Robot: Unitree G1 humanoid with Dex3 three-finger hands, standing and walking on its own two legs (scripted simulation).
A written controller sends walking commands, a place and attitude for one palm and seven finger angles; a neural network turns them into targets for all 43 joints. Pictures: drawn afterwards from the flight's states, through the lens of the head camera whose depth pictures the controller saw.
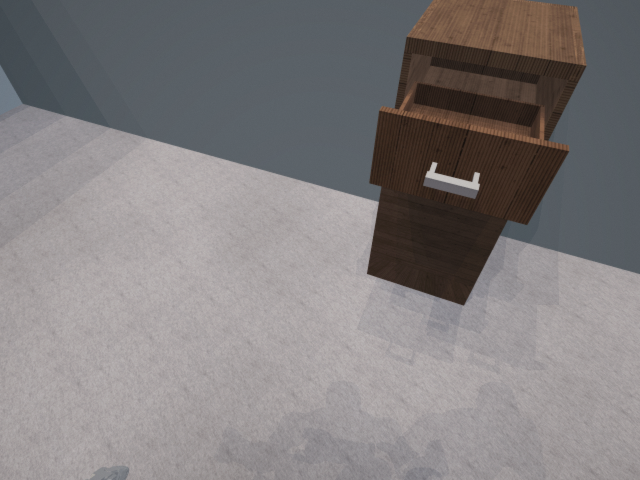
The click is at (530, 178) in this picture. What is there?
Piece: drawer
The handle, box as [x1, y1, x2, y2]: [423, 162, 479, 198]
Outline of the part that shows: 432,162 430,170 427,171 423,185 473,198 475,197 479,185 477,183 479,173 475,172 473,179 470,182 435,173 434,170 436,163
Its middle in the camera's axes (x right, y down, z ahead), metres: +0.26 -0.12 +0.76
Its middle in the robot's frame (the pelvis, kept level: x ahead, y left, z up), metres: +0.66 -0.22 +0.01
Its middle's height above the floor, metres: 0.79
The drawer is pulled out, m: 0.30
